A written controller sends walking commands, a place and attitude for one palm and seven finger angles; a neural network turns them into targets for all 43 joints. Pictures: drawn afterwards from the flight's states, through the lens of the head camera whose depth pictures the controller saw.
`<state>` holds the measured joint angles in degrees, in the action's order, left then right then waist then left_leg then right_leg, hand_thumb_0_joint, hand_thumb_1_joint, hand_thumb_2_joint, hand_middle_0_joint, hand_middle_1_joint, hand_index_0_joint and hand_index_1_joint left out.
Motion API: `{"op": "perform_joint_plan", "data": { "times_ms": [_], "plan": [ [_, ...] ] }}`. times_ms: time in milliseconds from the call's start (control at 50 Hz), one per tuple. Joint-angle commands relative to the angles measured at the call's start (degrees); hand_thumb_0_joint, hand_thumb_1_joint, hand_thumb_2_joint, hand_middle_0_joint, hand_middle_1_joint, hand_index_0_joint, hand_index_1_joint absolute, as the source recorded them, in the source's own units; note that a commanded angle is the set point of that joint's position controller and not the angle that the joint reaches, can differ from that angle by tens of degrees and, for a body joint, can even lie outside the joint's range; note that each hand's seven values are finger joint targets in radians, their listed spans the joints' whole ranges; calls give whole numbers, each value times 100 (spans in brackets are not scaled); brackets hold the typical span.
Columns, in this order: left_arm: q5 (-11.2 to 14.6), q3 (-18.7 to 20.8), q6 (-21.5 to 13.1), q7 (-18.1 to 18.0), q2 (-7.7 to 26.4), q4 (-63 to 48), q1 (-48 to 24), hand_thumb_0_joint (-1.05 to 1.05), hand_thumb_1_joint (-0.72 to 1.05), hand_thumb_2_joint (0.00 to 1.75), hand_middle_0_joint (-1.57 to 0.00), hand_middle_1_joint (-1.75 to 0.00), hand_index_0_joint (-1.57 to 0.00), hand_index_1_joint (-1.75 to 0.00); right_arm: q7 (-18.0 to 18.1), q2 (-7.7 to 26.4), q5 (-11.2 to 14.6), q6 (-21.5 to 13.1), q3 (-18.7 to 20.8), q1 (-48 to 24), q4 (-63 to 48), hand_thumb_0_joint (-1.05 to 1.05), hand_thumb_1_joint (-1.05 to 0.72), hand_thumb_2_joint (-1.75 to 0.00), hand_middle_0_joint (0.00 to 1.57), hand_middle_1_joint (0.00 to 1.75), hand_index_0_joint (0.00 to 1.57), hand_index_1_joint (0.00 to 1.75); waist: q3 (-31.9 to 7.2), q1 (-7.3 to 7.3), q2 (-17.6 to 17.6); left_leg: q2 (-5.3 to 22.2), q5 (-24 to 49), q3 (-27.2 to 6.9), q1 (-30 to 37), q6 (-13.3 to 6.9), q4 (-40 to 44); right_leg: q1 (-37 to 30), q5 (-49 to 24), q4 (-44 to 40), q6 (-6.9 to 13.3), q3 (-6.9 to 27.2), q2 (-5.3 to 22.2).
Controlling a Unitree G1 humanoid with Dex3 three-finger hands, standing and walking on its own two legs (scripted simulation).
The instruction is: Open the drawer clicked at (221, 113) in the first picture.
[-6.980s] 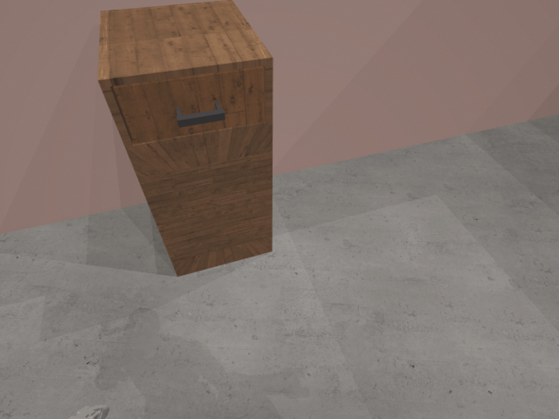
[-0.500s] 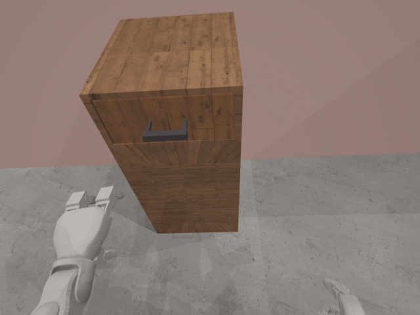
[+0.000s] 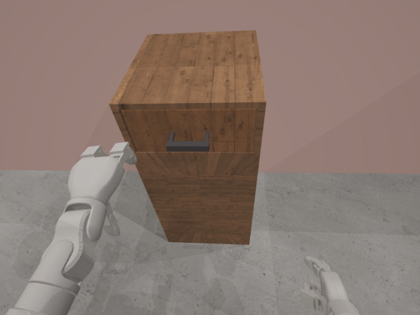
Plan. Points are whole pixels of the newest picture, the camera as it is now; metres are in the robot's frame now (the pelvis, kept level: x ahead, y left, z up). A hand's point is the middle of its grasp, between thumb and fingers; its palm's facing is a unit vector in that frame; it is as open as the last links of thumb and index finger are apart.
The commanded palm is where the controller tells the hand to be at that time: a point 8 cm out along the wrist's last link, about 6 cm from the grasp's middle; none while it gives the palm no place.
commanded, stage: raise the hand with hooked fingers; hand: left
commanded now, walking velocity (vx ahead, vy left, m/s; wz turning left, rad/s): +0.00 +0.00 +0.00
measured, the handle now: (188, 140) +0.55 +0.15 -0.01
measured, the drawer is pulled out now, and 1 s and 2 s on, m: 0.00 0.00 0.00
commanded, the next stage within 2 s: move the hooked fingers above the handle in 0.46 s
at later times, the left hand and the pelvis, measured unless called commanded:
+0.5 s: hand (113, 185) +0.31 +0.24 +0.10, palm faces +0.08 -0.07 -0.99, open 13.9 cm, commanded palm +0.28 +0.24 +0.16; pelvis +0.00 +0.00 +0.00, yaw +0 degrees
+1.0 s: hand (135, 175) +0.35 +0.21 +0.08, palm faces +0.02 -0.06 -1.00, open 13.9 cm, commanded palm +0.33 +0.22 +0.14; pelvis -0.01 -0.02 +0.00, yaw +0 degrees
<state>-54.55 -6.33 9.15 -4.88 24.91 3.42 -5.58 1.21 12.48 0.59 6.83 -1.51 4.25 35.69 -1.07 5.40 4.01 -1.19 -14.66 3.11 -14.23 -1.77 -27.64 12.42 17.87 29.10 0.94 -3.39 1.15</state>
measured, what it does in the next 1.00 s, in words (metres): stands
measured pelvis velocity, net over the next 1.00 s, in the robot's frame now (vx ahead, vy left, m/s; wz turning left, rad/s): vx -0.01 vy -0.02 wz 0.00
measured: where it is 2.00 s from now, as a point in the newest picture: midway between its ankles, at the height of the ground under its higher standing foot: outside the picture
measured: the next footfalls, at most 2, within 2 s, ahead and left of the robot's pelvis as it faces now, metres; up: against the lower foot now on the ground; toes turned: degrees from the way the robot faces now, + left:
none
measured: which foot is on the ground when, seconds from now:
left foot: down 0.00-1.00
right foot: down 0.00-1.00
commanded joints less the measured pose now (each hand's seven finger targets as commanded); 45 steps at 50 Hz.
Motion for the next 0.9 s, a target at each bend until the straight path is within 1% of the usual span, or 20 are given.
{"op": "perform_joint_plan", "data": {
  "times_ms": [0,20,40,100,160,320,340,400,460,520,540,560,620,700,720,740,760,780,860,880],
  "plan": [
    [4,825,-152,-20,1312,-1168,-1920,0,-50,30,-30,-120,-30,-120,51,731,-10,-184,247,-589,-763,0,-90,-90,20,30,20,30,-1423,-129,-141,-15,2066,-300,803,18,296,-407,-1878,-369,138,211,-212],
    [37,845,-197,15,1359,-1246,-2015,0,-50,30,-30,-120,-30,-120,49,730,-8,-192,248,-567,-759,0,-90,-90,20,30,20,30,-1535,-109,-105,-19,2197,-312,854,13,295,-482,-1981,-359,138,210,-193],
    [55,873,-218,48,1415,-1167,-2085,0,-50,30,-30,-120,-30,-120,48,742,1,-181,252,-569,-732,0,-90,-90,20,30,20,30,-1440,-132,-97,-16,2214,-319,833,25,315,-446,-1983,-384,138,197,-195],
    [158,837,-216,192,1204,-808,-1500,0,-50,30,-30,-120,-30,-120,-19,774,36,-145,278,-509,-757,0,-90,-90,20,30,20,30,-1266,-67,-257,0,2277,-304,711,43,361,-456,-2002,-429,140,165,-214],
    [185,846,-338,233,1231,-1096,-1441,0,-50,30,-30,-120,-30,-120,-67,818,21,-125,308,-459,-815,0,-90,-90,20,30,20,30,-1425,-38,-304,1,2345,-304,723,30,370,-501,-2049,-393,124,166,-198],
    [106,1151,-629,-233,1484,-1479,-1728,0,-50,30,-30,-120,-30,-120,-73,806,19,-231,370,-416,-750,0,-90,-90,20,30,20,30,-1627,-1,-58,-17,2155,-311,778,38,344,-404,-1811,-372,142,203,-190],
    [112,1148,-599,-287,1458,-1320,-1678,0,-50,30,-30,-120,-30,-120,-60,798,29,-232,379,-392,-713,0,-90,-90,20,30,20,30,-1556,-16,-168,-22,2100,-293,747,29,346,-373,-1795,-375,136,185,-202],
    [113,1084,-485,-349,1418,-1215,-1713,0,-50,30,-30,-120,-30,-120,-52,822,60,-245,382,-463,-697,0,-90,-90,20,30,20,30,-1519,-32,-167,-39,1948,-270,694,30,377,-382,-1720,-412,134,215,-208],
    [158,864,-335,-265,1252,-970,-1649,0,-50,30,-30,-120,-30,-120,-13,810,82,-235,360,-512,-675,0,-90,-90,20,30,20,30,-1328,-75,-342,-73,1673,-204,594,-10,417,-364,-1629,-487,92,231,-174],
    [165,886,-327,-147,1340,-1126,-1673,0,-50,30,-30,-120,-30,-120,6,810,64,-251,339,-553,-715,0,-90,-90,20,30,20,30,-1503,-49,-408,-91,1689,-183,615,-42,411,-548,-1735,-490,75,285,-146],
    [148,878,-345,-119,1350,-1134,-1685,0,-50,30,-30,-120,-30,-120,11,809,60,-243,332,-573,-701,0,-90,-90,20,30,20,30,-1419,-75,-326,-93,1709,-186,607,-33,421,-503,-1771,-490,85,270,-154],
    [162,719,-356,-88,1190,-1083,-1793,0,-50,30,-30,-120,-30,-120,21,794,55,-240,319,-554,-695,0,-90,-90,20,30,20,30,-1329,-117,-403,-94,1692,-179,608,-41,407,-431,-1790,-498,73,256,-151],
    [116,768,-407,-64,1304,-646,-2181,0,-50,30,-30,-120,-30,-120,71,808,69,-254,296,-489,-611,0,-90,-90,20,30,20,30,-1116,-193,-504,-106,1370,-149,462,-46,395,-253,-1507,-575,51,294,-146],
    [33,811,-567,-159,1393,-586,-2528,0,-50,30,-30,-120,-30,-120,98,794,50,-292,316,-436,-608,0,-90,-90,20,30,20,30,-1451,-151,-257,-141,1461,-146,500,-40,313,-367,-1619,-498,79,350,-144],
    [27,761,-597,-193,1319,-540,-2615,0,-50,30,-30,-120,-30,-120,101,766,55,-309,326,-392,-592,0,-90,-90,20,30,20,30,-1523,-162,-295,-133,1492,-134,513,-47,294,-361,-1664,-466,72,333,-122],
    [24,781,-602,-218,1319,-361,-2579,0,-50,30,-30,-120,-30,-120,108,764,59,-307,334,-383,-570,0,-90,-90,20,30,20,30,-1450,-168,-330,-133,1465,-127,464,-45,273,-298,-1667,-457,69,332,-132],
    [20,634,-613,-238,1186,-294,-2746,0,-50,30,-30,-120,-30,-120,106,766,65,-306,333,-361,-548,0,-90,-90,20,30,20,30,-1389,-217,-315,-131,1437,-126,454,-40,275,-207,-1644,-455,72,318,-133],
    [19,667,-604,-259,1191,-186,-2715,0,-50,30,-30,-120,-30,-120,103,766,72,-318,353,-325,-555,0,-90,-90,20,30,20,30,-1415,-185,-365,-131,1474,-122,430,-47,249,-226,-1698,-432,72,320,-132],
    [-37,649,-532,-310,1254,281,-3080,0,-50,30,-30,-120,-30,-120,126,798,94,-296,362,-240,-500,0,-90,-90,20,30,20,30,-1433,-231,-440,-140,1369,-81,281,-56,224,-224,-1688,-417,59,353,-110],
    [-33,702,-527,-317,1299,292,-3045,0,-50,30,-30,-120,-30,-120,129,809,93,-298,377,-205,-525,0,-90,-90,20,30,20,30,-1596,-193,-464,-142,1469,-79,286,-70,186,-316,-1839,-365,57,371,-107]
  ]
}}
